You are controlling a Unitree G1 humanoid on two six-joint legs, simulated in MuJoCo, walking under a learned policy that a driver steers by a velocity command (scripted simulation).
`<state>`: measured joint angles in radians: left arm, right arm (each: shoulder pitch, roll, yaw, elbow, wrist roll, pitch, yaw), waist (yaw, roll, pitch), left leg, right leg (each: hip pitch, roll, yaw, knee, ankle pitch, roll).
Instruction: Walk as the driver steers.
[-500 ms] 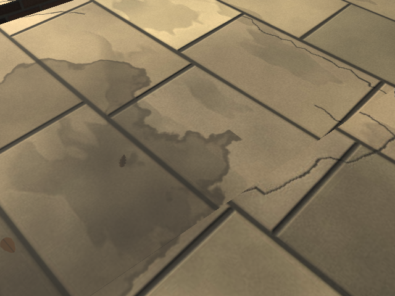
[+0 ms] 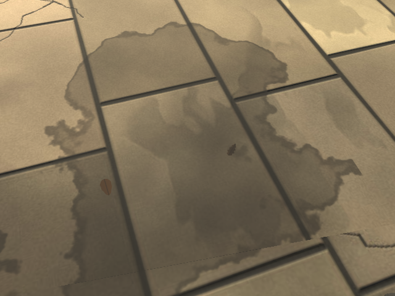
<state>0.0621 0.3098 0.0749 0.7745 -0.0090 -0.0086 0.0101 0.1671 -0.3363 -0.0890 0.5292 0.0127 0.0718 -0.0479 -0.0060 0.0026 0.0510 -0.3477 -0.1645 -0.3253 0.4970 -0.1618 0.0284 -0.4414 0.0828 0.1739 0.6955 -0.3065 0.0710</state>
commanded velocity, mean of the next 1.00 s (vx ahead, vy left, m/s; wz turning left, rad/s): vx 0.35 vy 0.00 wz -0.41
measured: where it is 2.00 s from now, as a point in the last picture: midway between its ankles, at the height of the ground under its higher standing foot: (285, 180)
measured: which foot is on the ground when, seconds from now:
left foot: down 0.00-0.10, up 0.12-0.46, down 0.48-1.00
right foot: up 0.00-0.06, down 0.08-0.46, up 0.48-1.00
